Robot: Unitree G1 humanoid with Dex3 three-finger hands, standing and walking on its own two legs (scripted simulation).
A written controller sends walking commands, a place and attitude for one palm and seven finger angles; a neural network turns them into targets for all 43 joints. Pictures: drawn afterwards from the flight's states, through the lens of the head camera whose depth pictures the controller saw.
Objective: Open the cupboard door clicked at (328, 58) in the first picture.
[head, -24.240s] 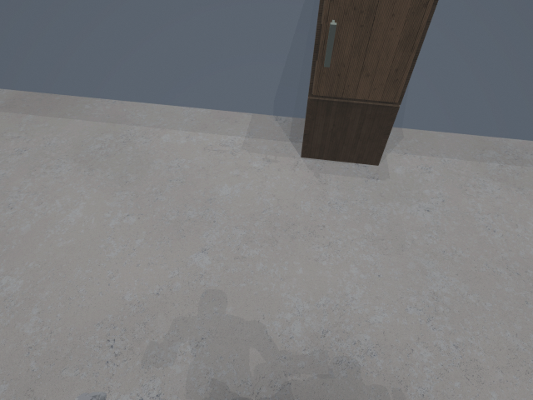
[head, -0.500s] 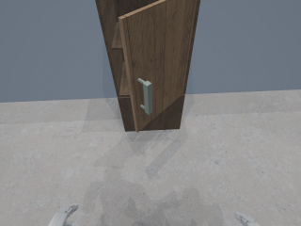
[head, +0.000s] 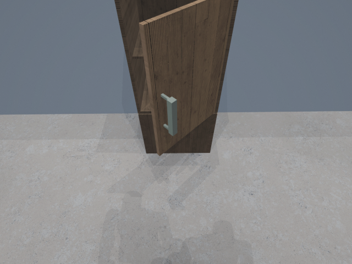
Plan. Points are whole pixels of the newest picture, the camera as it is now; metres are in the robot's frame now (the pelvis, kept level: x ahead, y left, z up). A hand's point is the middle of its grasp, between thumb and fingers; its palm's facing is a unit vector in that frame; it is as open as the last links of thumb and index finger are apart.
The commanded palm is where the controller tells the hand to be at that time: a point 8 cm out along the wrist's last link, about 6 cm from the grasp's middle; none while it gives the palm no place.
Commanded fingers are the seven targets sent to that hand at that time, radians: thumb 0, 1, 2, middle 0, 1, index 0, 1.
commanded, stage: let the arm hang, fingers relaxed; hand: left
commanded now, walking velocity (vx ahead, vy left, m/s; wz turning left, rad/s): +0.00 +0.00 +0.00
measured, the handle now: (168, 114) +0.63 +0.07 -0.09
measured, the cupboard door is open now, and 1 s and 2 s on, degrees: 45 45 45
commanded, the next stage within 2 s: look to check the result in 0.38 s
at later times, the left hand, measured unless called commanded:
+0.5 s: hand out of the picture +0.00 +0.16 -0.17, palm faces +0.05 -0.98 -0.18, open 7.3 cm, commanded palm none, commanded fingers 0.00 0.90 0.90 -0.20 -0.30 -0.20 -0.30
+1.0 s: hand out of the picture +0.03 +0.16 -0.17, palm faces +0.06 -0.98 -0.19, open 7.4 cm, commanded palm none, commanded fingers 0.00 0.90 0.90 -0.20 -0.30 -0.20 -0.30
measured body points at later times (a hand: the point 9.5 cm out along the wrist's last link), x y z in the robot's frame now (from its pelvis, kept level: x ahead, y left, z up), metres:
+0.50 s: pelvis +0.02 -0.01 +0.00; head +0.03 -0.01 +0.45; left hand +0.00 +0.21 -0.16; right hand -0.01 -0.21 -0.16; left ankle +0.03 +0.12 -0.74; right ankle +0.01 -0.09 -0.74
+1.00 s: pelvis +0.03 -0.01 +0.00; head +0.05 -0.02 +0.45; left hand +0.02 +0.21 -0.16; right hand +0.02 -0.22 -0.16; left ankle +0.03 +0.12 -0.74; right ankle +0.01 -0.09 -0.74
